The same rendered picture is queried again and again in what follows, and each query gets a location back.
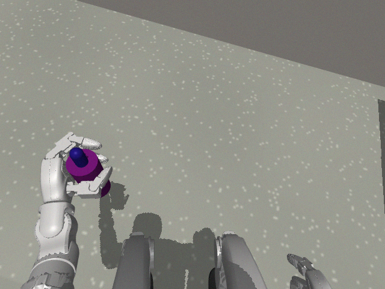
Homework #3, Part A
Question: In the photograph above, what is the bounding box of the right robot hand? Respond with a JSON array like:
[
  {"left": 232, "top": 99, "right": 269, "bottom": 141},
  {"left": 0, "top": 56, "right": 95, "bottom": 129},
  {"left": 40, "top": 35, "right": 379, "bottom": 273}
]
[{"left": 287, "top": 253, "right": 332, "bottom": 289}]

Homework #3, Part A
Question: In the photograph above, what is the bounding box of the left robot hand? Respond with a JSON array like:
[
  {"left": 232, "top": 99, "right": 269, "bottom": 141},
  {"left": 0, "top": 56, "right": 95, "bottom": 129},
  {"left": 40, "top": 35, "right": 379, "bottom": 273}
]
[{"left": 40, "top": 132, "right": 112, "bottom": 203}]

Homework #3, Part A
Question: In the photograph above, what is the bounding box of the bottle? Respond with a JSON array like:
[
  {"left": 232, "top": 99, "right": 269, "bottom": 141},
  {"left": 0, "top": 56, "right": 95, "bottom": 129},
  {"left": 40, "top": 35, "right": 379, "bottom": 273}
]
[{"left": 66, "top": 148, "right": 111, "bottom": 199}]

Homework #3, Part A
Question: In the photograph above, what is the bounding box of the left robot arm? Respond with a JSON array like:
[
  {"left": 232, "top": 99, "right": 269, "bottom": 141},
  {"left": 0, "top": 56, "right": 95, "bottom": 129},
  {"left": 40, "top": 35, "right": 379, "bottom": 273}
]
[{"left": 20, "top": 200, "right": 79, "bottom": 289}]

